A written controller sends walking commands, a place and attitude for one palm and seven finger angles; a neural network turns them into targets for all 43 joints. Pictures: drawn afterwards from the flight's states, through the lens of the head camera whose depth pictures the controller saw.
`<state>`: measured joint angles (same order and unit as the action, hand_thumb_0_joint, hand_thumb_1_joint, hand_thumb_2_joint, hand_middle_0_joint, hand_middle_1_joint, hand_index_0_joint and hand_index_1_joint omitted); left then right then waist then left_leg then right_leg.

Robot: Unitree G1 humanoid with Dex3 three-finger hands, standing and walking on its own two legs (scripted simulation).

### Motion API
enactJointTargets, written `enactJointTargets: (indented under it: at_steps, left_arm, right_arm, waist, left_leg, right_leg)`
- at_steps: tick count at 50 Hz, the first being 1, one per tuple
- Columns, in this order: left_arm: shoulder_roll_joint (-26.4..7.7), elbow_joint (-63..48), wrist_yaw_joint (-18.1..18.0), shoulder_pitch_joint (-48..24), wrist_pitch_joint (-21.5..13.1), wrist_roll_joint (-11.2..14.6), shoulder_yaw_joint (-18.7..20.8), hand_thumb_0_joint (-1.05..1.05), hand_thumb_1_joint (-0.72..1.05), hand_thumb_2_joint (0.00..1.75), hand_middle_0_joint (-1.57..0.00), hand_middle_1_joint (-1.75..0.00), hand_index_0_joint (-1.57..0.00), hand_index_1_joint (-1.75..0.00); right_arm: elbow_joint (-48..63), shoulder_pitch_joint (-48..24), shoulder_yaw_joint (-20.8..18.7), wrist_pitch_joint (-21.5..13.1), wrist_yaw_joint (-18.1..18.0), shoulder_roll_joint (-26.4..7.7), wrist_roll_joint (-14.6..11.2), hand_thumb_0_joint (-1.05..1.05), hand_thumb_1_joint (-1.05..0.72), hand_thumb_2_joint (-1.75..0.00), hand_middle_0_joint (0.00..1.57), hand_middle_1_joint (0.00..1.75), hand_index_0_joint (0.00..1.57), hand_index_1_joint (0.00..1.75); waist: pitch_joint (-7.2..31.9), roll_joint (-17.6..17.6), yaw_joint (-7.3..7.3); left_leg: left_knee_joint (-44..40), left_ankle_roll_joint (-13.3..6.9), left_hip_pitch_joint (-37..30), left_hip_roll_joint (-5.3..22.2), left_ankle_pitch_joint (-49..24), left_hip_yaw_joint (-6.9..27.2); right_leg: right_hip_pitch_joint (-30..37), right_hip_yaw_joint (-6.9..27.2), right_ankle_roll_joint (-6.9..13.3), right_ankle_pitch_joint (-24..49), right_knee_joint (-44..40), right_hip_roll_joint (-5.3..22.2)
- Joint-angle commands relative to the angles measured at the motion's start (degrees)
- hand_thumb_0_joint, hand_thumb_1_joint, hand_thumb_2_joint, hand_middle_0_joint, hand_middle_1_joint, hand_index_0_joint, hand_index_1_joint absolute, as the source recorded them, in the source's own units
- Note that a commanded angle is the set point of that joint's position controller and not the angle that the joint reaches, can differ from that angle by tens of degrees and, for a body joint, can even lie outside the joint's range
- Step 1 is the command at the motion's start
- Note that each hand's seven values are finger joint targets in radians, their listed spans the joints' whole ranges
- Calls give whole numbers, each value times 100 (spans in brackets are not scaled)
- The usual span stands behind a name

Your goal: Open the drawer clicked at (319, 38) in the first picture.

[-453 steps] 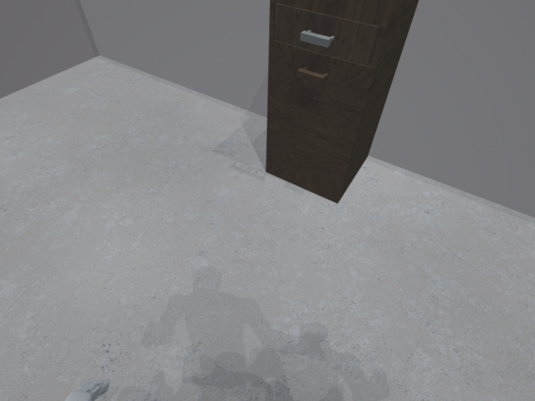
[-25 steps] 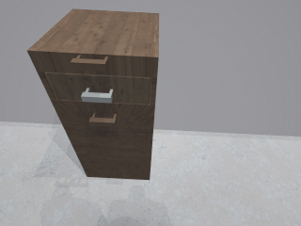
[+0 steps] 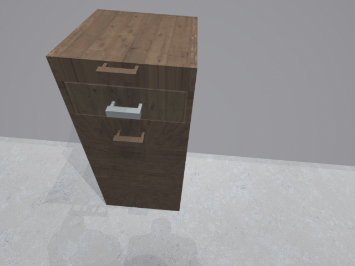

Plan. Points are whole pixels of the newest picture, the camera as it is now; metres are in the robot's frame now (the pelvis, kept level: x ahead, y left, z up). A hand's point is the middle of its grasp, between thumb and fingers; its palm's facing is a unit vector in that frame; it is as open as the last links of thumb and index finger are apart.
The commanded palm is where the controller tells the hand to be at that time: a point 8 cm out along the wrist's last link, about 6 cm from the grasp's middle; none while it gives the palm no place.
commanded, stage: look again from close up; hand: left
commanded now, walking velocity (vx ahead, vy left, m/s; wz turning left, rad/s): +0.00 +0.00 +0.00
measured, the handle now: (125, 108) +0.57 +0.21 +0.02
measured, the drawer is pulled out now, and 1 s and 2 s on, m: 0.00 0.00 0.00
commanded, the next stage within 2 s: raise the hand with hooked fingers in 0.38 s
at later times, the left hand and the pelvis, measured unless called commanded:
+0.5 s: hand out of the picture -0.02 +0.17 -0.17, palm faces +0.04 -0.99 -0.16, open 7.4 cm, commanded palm +0.11 +0.22 -0.06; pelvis +0.02 +0.01 +0.00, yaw +0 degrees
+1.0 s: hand (93, 253) +0.17 +0.20 -0.06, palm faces -0.12 -0.22 -0.97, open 9.1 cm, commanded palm +0.19 +0.21 +0.02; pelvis +0.05 -0.02 -0.04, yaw -3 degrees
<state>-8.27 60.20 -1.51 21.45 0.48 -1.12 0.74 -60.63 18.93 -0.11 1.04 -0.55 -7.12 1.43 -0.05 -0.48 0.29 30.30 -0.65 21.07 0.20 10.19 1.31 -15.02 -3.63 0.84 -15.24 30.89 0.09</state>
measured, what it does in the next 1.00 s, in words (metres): stands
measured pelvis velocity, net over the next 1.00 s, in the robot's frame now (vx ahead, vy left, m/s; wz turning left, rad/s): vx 0.05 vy -0.02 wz -0.05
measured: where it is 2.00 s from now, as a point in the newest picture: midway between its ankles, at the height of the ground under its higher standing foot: outside the picture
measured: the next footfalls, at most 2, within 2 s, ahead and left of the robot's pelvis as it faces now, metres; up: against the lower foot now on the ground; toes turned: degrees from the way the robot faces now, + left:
none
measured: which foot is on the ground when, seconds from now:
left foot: down 0.00-1.00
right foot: down 0.00-1.00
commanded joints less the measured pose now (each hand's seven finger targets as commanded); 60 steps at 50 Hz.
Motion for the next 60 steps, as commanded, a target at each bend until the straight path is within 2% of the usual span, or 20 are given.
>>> enactJointTargets:
  at_steps: [1,11,23,24,25,26,27,28,29,33,36,37,40,43,45,47,51,54,58,60]
  left_arm:
    - [-543,-189,-23,291,-112,1,96,0,90,90,-20,-30,-20,-30]
    - [-347,4,9,547,-154,-3,79,0,90,90,-20,-30,-20,-30]
    - [-390,55,-33,498,-169,4,42,0,90,90,-20,-30,-20,-30]
    - [-628,162,-235,807,-190,-106,26,0,90,90,-20,-30,-20,-30]
    - [-1862,-9206,-278,-3288,-1296,-362,-676,0,88,89,-20,-32,-20,-32]
    - [-2086,-7830,-902,-1218,-888,-484,66,0,85,88,-20,-33,-20,-33]
    - [-1645,-7589,-1303,-892,-488,-380,34,0,83,87,-21,-34,-21,-34]
    - [-360,-5585,-1296,1083,214,-480,-831,0,81,86,-21,-36,-21,-36]
    - [-235,-7319,-1261,138,123,-498,-1212,0,78,85,-21,-37,-21,-37]
    - [-871,-6742,-1883,643,74,-2770,-1045,0,69,81,-22,-43,-22,-43]
    - [-677,-6002,-2074,2609,133,-4037,-948,0,62,78,-22,-48,-22,-48]
    - [-843,-5887,-2076,2995,86,-4384,-678,0,60,77,-22,-50,-22,-50]
    - [-1156,-6530,-2098,2366,-99,-5056,-483,0,53,74,-23,-54,-23,-54]
    - [-1710,-7533,-2310,1597,-178,-5590,-73,0,46,71,-23,-58,-23,-58]
    - [-1880,-8038,-2541,1091,-207,-5808,101,0,41,69,-24,-62,-24,-62]
    - [-2298,-8913,-2758,74,-350,-5939,351,0,36,67,-24,-64,-24,-64]
    - [-2235,-8973,-2804,-317,-652,-5703,286,0,27,63,-25,-70,-25,-70]
    - [-2090,-8500,-2632,-215,-707,-5635,251,0,20,60,-25,-75,-25,-75]
    - [-1820,-7883,-1997,628,-113,-5383,23,0,11,56,-26,-81,-26,-81]
    - [-2114,-7960,-1709,874,152,-5211,250,0,6,54,-26,-84,-26,-84]
  right_arm:
    - [203,273,-128,-73,-40,-615,-5,0,-90,-90,20,30,20,30]
    - [149,63,-141,-155,-78,-687,-17,0,-90,-90,20,30,20,30]
    - [3,194,-102,-124,-54,-591,-24,0,-90,-90,20,30,20,30]
    - [412,-557,-162,-59,-2,-764,-57,0,-90,-90,20,30,20,30]
    - [2736,-528,-78,-1087,-352,-1666,-453,0,-90,-90,20,30,20,30]
    - [2142,-859,142,-1763,-633,-1247,-488,0,-90,-90,20,30,20,30]
    - [1927,-884,-30,-2032,-707,-1177,-510,0,-90,-90,20,30,20,30]
    - [1729,-881,44,-1946,-673,-970,-757,0,-90,-90,20,30,20,30]
    - [2310,-912,-7,-1939,-668,-1082,-719,0,-90,-90,20,30,20,30]
    - [2941,-1157,-159,-1986,-457,-1319,-209,0,-90,-90,20,30,20,30]
    - [3609,-1598,-336,-1375,-114,-1297,-30,0,-90,-90,20,30,20,30]
    - [3729,-1708,-373,-1095,7,-1262,-65,0,-90,-90,20,30,20,30]
    - [4092,-2101,-279,-336,188,-1162,-41,0,-90,-90,20,30,20,30]
    - [4325,-2303,-275,48,236,-1153,108,0,-90,-90,20,30,20,30]
    - [4398,-2118,-283,166,205,-1102,217,0,-90,-90,20,30,20,30]
    - [4326,-2036,-295,216,126,-1116,323,0,-90,-90,20,30,20,30]
    - [4130,-1930,-274,78,30,-1146,366,0,-90,-90,20,30,20,30]
    - [4021,-1970,-274,62,62,-1184,413,0,-90,-90,20,30,20,30]
    - [4034,-2092,-214,269,117,-1181,185,0,-90,-90,20,30,20,30]
    - [4071,-2116,-153,325,76,-1187,62,0,-90,-90,20,30,20,30]
  waist:
    - [-719,64,7]
    - [-260,355,-93]
    - [-644,41,-11]
    - [-910,-354,-326]
    - [2039,1773,543]
    - [2068,2406,-81]
    - [1337,2178,-17]
    - [511,741,63]
    - [-193,429,140]
    - [-344,-199,110]
    - [-208,-1181,-518]
    - [25,-1170,-761]
    - [199,-1329,-829]
    - [517,-156,-902]
    - [1187,588,-805]
    - [1886,821,-612]
    - [1904,918,-266]
    - [1445,148,-155]
    - [1461,-454,-410]
    - [1600,-795,-552]
  left_leg:
    - [-796,-150,159,267,1802,504]
    - [-1225,-224,139,440,1854,747]
    - [-1075,-161,-76,336,1479,590]
    - [354,197,23,-18,1121,-195]
    - [-386,-213,-2120,-75,198,-443]
    - [-808,-65,-1945,169,1387,-26]
    - [-1058,104,-940,213,2240,176]
    - [-1056,35,-545,249,2593,168]
    - [-897,-5,-147,194,2621,276]
    - [-26,-2,646,-150,2403,372]
    - [266,33,1074,-250,2088,63]
    - [341,31,1068,-281,1677,-53]
    - [598,-15,1262,-311,1122,-177]
    - [829,-72,933,-309,813,-219]
    - [1165,-112,489,-302,381,-173]
    - [1580,-131,100,-307,80,-12]
    - [2026,-212,-281,-340,-2,120]
    - [2019,-245,97,-348,57,175]
    - [1441,-220,466,-317,-242,35]
    - [1220,-204,538,-343,-388,-34]
  right_leg:
    - [-774,846,168,-2042,-1205,502]
    - [-62,576,117,-1019,-784,353]
    - [-551,796,131,-1422,-1193,460]
    - [-703,1089,189,-1150,-1552,673]
    - [-294,810,274,-364,-347,52]
    - [-365,12,270,-876,285,-69]
    - [-544,-141,203,-1129,384,-170]
    - [-956,-275,145,-1232,255,-153]
    - [-1052,-198,84,-1297,184,-100]
    - [-2105,152,102,-2050,367,-193]
    - [-2025,417,185,-2504,233,-244]
    - [-1750,614,253,-2223,203,-220]
    - [-1600,795,300,-1687,426,-87]
    - [-1753,983,415,-1273,679,-160]
    - [-1960,1040,455,-593,999,-243]
    - [-2225,1272,449,-318,1187,-246]
    - [-2624,1297,379,-192,1107,-172]
    - [-2536,1239,291,98,1012,-183]
    - [-1363,1074,172,1111,891,-161]
    - [-653,1124,69,1829,810,-78]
